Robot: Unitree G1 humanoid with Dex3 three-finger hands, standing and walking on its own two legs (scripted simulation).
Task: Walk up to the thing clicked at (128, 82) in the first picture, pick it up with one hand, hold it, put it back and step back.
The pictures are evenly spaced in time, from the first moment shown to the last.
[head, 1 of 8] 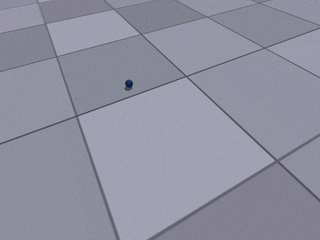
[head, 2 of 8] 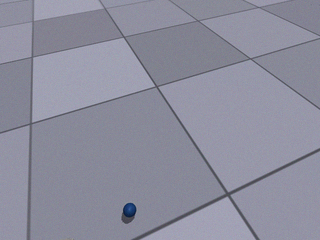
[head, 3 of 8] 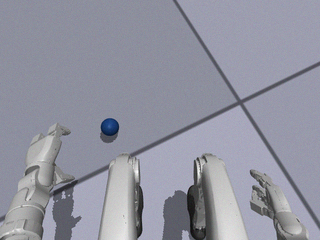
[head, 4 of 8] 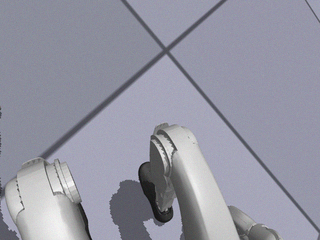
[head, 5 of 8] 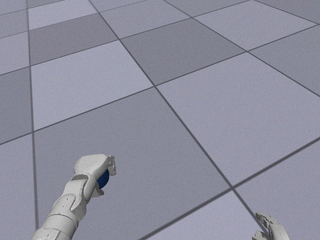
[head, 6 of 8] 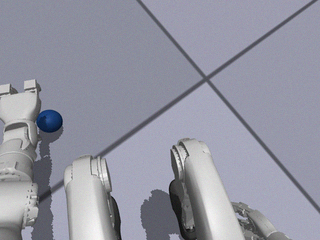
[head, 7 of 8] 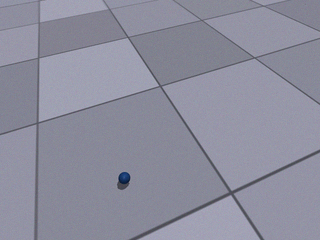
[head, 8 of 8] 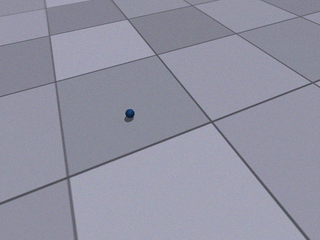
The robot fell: no
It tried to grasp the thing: yes
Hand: left
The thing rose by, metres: 0.69
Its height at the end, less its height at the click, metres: +0.00
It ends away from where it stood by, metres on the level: 0.21
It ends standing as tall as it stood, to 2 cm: yes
